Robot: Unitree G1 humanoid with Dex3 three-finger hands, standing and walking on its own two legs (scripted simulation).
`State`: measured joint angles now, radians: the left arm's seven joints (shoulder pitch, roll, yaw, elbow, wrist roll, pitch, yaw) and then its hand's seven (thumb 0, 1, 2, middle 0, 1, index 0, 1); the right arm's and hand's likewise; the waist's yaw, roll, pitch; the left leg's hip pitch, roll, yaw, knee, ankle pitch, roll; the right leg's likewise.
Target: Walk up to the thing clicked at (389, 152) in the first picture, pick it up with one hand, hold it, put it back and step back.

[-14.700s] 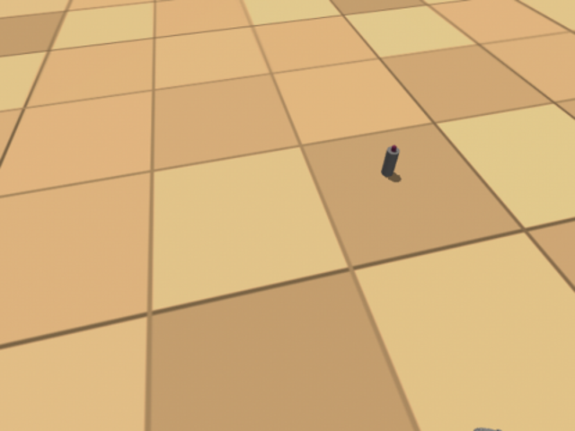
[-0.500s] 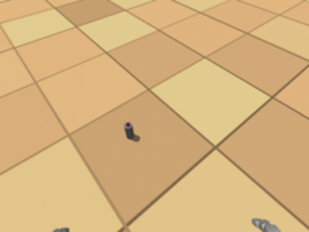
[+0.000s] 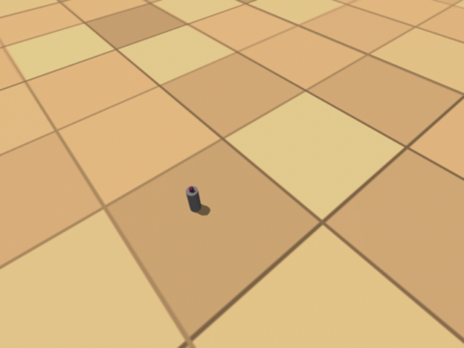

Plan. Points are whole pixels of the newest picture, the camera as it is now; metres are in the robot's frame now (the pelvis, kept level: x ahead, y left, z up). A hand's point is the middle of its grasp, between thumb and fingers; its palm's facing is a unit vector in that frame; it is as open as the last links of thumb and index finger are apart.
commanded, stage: stand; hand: left
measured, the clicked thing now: (193, 197) +0.87 +0.23 -0.69
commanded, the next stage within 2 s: walk up in 0.22 s
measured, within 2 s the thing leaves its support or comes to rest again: neither
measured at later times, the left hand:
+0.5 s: hand out of the picture +0.06 +0.32 -0.17, palm faces +0.00 -0.93 -0.36, open 7.4 cm
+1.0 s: hand (128, 248) +0.34 +0.27 -0.14, palm faces -0.07 -0.91 -0.40, open 7.4 cm
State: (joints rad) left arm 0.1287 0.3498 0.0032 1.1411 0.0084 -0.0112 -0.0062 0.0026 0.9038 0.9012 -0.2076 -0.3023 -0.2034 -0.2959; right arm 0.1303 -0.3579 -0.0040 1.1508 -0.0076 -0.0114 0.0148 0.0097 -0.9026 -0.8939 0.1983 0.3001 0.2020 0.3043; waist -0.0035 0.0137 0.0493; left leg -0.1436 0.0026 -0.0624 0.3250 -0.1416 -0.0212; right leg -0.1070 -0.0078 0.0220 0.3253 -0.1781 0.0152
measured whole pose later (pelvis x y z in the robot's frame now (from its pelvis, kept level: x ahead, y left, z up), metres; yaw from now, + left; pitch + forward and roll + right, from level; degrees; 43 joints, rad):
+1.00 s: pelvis +0.22 +0.00 -0.02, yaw -3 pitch -3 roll +1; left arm 0.22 0.38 0.06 0.85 0.01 -0.07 -0.06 0.00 0.91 0.90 -0.21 -0.30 -0.20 -0.30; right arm 0.35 -0.41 -0.05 0.88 0.00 -0.03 0.03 0.01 -0.90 -0.89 0.20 0.30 0.20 0.30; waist -0.01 0.05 0.10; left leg -0.24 0.02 0.00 1.02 -0.47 0.03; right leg -0.33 -0.03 -0.04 0.60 -0.22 -0.03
